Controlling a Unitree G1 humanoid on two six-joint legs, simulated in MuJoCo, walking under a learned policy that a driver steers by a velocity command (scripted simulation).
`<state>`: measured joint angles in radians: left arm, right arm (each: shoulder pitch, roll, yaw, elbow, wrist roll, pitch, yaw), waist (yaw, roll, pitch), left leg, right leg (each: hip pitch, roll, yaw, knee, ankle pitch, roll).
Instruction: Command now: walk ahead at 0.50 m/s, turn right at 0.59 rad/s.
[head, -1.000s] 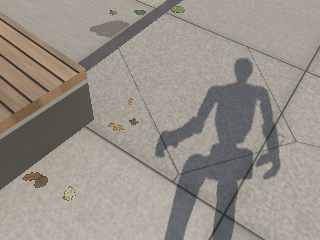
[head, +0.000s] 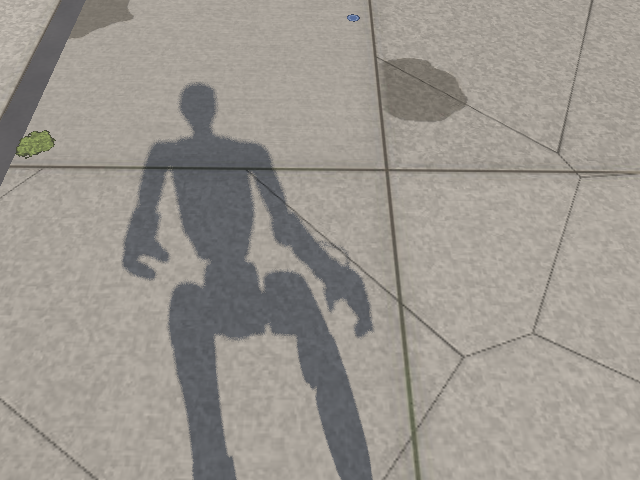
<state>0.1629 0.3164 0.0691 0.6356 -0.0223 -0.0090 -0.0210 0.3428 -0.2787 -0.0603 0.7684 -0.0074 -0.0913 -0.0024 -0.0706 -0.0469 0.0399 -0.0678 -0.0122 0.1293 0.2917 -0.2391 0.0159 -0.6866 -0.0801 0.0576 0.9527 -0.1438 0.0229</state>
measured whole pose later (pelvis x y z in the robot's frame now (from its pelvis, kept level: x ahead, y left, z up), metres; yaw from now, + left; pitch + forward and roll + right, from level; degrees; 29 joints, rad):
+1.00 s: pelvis +0.58 -0.08 +0.00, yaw -2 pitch +2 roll +0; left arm 0.15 0.30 0.03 0.66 0.02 -0.09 0.00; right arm 0.31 -0.29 -0.05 0.71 0.01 -0.05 0.01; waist -0.04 -0.02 0.04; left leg -0.21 -0.12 -0.09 0.36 -0.17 0.09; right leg -0.63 -0.07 0.09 0.90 -0.24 0.06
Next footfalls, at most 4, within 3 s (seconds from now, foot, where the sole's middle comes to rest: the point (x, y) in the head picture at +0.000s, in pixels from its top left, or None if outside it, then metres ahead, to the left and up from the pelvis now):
0.20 right None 0.28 -0.14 -0.78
0.74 left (312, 405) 0.63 -0.01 -0.78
1.20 right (396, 304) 0.88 -0.23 -0.78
1.72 left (259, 245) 1.08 0.10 -0.78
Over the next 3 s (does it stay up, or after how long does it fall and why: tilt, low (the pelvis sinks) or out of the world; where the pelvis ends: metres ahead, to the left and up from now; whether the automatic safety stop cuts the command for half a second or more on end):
stays up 1.64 0.24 0.00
